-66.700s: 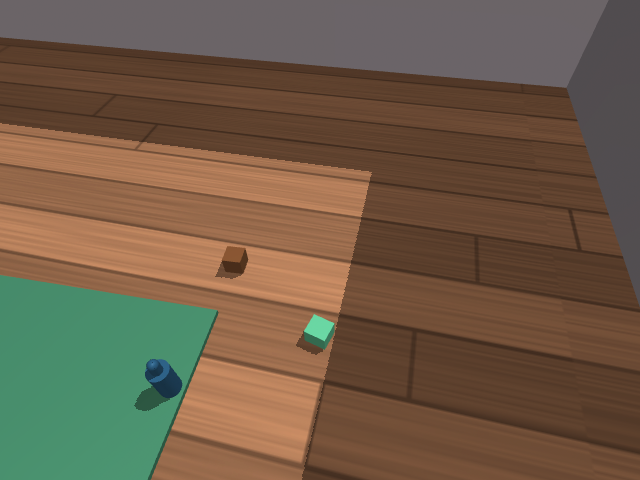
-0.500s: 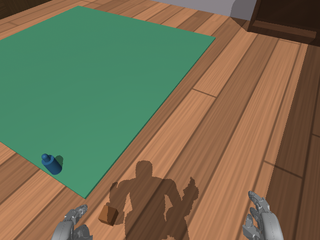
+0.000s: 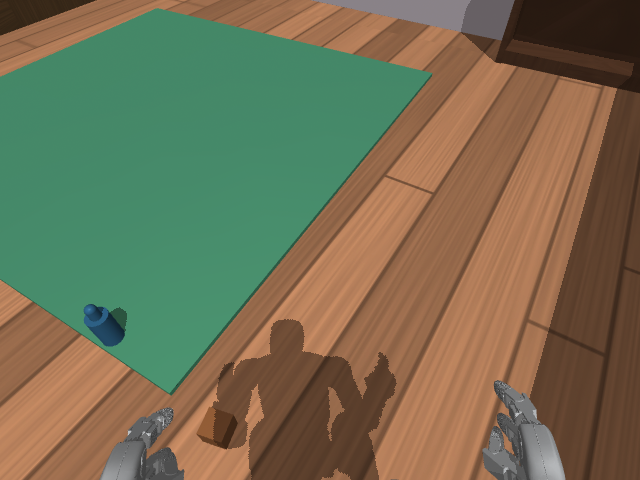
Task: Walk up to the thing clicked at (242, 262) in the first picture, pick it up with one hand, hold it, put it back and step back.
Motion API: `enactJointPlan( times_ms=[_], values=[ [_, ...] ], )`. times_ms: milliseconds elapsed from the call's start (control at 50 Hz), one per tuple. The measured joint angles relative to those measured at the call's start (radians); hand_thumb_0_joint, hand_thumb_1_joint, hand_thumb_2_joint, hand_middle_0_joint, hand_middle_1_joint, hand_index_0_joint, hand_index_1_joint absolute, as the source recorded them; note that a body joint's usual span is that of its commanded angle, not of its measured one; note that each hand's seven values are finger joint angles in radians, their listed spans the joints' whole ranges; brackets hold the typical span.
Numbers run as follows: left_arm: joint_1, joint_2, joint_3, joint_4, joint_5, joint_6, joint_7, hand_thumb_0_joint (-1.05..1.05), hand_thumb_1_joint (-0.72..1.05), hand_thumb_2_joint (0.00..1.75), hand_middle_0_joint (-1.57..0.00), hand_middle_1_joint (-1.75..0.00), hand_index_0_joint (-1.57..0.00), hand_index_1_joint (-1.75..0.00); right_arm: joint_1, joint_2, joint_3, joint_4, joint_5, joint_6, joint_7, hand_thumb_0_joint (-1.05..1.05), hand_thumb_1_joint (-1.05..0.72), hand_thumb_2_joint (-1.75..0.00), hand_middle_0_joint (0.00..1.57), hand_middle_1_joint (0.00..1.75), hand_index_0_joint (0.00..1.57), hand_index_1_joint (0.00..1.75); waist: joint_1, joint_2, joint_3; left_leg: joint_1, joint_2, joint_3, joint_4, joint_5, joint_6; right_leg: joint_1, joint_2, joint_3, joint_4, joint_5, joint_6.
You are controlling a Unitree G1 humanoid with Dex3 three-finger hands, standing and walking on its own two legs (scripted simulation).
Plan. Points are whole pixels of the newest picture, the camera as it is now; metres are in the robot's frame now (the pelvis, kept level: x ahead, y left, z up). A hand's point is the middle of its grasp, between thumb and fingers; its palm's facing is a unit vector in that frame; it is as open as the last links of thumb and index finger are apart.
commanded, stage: stand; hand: left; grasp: from above
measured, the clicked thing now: (217, 428) +0.40 +0.30 -0.68
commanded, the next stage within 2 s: none
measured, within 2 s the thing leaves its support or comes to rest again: neither
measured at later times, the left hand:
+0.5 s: hand out of the picture +0.08 +0.24 -0.10, palm faces +0.03 -0.94 -0.33, open 7.4 cm
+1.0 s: hand out of the picture +0.04 +0.24 -0.09, palm faces +0.03 -0.94 -0.35, open 7.4 cm
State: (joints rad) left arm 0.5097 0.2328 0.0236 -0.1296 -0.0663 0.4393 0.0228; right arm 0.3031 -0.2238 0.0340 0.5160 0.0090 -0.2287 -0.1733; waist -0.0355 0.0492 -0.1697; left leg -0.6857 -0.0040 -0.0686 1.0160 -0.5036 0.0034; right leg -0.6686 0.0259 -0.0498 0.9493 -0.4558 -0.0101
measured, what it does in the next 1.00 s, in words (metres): rises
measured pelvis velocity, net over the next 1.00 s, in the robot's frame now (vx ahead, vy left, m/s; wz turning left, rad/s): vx -0.01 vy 0.00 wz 0.00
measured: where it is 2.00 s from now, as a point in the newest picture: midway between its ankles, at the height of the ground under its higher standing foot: outside the picture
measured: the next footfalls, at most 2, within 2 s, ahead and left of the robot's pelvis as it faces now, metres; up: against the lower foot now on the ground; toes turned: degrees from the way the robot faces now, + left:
none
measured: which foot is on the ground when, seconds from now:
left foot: down 0.00-1.00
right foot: down 0.00-1.00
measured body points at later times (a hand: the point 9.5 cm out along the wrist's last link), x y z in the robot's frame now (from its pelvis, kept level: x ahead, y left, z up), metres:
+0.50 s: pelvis +0.00 +0.01 +0.05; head +0.01 +0.01 +0.50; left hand +0.07 +0.29 -0.08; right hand +0.08 -0.27 -0.08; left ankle +0.00 +0.11 -0.68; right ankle +0.01 -0.12 -0.68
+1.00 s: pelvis -0.01 +0.00 +0.07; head -0.01 -0.01 +0.52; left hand +0.03 +0.29 -0.07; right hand +0.06 -0.28 -0.08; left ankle +0.00 +0.11 -0.68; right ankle +0.01 -0.12 -0.68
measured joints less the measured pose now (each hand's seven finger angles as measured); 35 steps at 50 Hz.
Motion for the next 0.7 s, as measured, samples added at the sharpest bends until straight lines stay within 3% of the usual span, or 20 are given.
enactJointPlan(
  times_ms=[60, 120, 160, 240, 440, 700],
  values=[
    [0.001, -0.001, 0.001, -0.001, -0.001, 0.001, 0.0, 0.01, 0.91, 0.9, -0.2, -0.3, -0.2, -0.3, 0.0, 0.001, 0.001, 0.002, 0.001, 0.0, 0.0, 0.01, -0.9, -0.9, 0.2, 0.3, 0.2, 0.3, 0.0, -0.001, -0.001, 0.0, 0.0, 0.0, 0.0, 0.0, 0.0, 0.001, 0.0, 0.0, -0.001, 0.001, 0.0],
    [-0.13, 0.02, -0.025, 0.237, 0.072, -0.18, 0.007, 0.01, 0.9, 0.9, -0.2, -0.3, -0.2, -0.3, -0.065, -0.009, -0.017, 0.117, -0.08, 0.061, 0.053, 0.01, -0.9, -0.9, 0.2, 0.3, 0.2, 0.3, 0.034, -0.035, 0.097, 0.104, -0.013, 0.022, -0.054, 0.024, 0.005, 0.087, -0.014, 0.022, -0.023, 0.01, -0.002],
    [-0.211, 0.029, -0.022, 0.412, 0.1, -0.26, 0.006, 0.01, 0.9, 0.9, -0.2, -0.3, -0.21, -0.3, -0.101, -0.027, -0.014, 0.192, -0.106, 0.122, 0.096, 0.01, -0.9, -0.9, 0.2, 0.3, 0.2, 0.3, 0.049, -0.052, 0.13, 0.157, -0.023, 0.032, -0.107, 0.051, 0.008, 0.13, -0.024, 0.033, -0.056, 0.026, -0.001],
    [-0.274, 0.051, -0.004, 0.626, 0.112, -0.339, 0.001, 0.01, 0.9, 0.9, -0.2, -0.3, -0.21, -0.3, -0.114, -0.047, -0.039, 0.27, -0.086, 0.17, 0.148, 0.01, -0.9, -0.9, 0.21, 0.3, 0.2, 0.3, 0.06, -0.069, 0.174, 0.243, -0.033, 0.045, -0.2, 0.093, 0.012, 0.203, -0.036, 0.047, -0.124, 0.057, 0.005],
    [-0.281, 0.054, 0.016, 0.967, 0.104, -0.407, 0.009, 0.01, 0.9, 0.9, -0.2, -0.3, -0.2, -0.3, -0.103, -0.067, -0.078, 0.416, -0.066, 0.216, 0.16, 0.01, -0.9, -0.9, 0.2, 0.3, 0.2, 0.3, 0.056, -0.05, 0.203, 0.409, -0.032, 0.042, -0.379, 0.165, 0.018, 0.374, -0.037, 0.047, -0.314, 0.135, 0.015],
    [-0.314, 0.039, 0.004, 1.179, 0.092, -0.426, 0.013, 0.01, 0.9, 0.9, -0.2, -0.3, -0.21, -0.3, -0.137, -0.053, -0.064, 0.538, -0.045, 0.226, 0.153, 0.01, -0.9, -0.9, 0.2, 0.3, 0.2, 0.3, 0.062, -0.037, 0.228, 0.567, -0.037, 0.039, -0.598, 0.278, 0.019, 0.527, -0.045, 0.047, -0.518, 0.239, 0.022]
  ],
)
